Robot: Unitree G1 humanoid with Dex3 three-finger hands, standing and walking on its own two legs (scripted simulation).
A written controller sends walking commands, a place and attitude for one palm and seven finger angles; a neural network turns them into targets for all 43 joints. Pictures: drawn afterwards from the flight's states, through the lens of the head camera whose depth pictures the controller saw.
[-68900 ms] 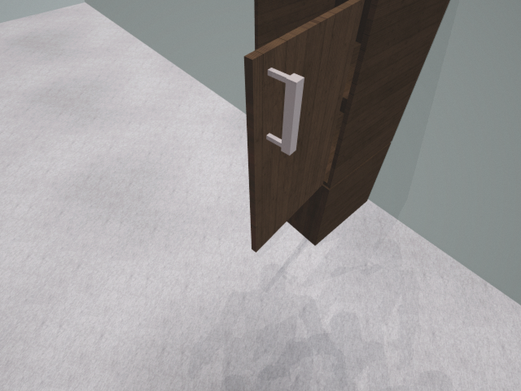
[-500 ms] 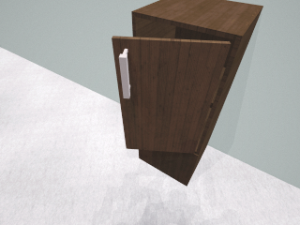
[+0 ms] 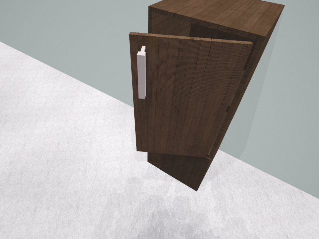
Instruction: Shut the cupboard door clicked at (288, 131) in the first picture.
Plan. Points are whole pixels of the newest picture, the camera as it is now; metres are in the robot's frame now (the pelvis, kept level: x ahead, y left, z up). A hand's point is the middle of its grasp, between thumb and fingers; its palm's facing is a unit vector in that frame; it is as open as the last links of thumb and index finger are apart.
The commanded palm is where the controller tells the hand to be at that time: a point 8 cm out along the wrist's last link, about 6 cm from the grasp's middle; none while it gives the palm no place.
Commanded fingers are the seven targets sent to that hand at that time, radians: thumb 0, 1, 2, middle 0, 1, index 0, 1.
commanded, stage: shuffle to correct the standing spot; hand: left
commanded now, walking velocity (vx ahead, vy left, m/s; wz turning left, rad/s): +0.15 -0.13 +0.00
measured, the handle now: (142, 73) +0.57 +0.09 +0.14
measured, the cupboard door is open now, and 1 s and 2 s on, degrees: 28 28 28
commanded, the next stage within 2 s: come to a stop and stand still in 0.64 s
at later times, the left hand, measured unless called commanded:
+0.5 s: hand out of the picture -0.01 +0.11 -0.19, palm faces +0.00 -1.00 -0.07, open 7.3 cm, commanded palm none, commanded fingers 0.00 0.90 0.90 -0.20 -0.30 -0.20 -0.30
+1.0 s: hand out of the picture +0.14 +0.08 -0.20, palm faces +0.00 -1.00 -0.09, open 7.3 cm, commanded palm none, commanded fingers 0.00 0.90 0.90 -0.20 -0.30 -0.20 -0.30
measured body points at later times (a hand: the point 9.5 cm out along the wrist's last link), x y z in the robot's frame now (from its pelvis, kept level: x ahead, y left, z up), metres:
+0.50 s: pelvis +0.05 -0.03 -0.01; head +0.04 -0.01 +0.44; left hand -0.01 +0.16 -0.18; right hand +0.01 -0.25 -0.16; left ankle +0.06 +0.06 -0.74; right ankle +0.00 -0.15 -0.73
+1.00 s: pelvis +0.14 -0.06 -0.01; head +0.16 -0.03 +0.44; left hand +0.14 +0.14 -0.19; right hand +0.17 -0.30 -0.15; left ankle +0.18 +0.01 -0.74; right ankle +0.09 -0.20 -0.74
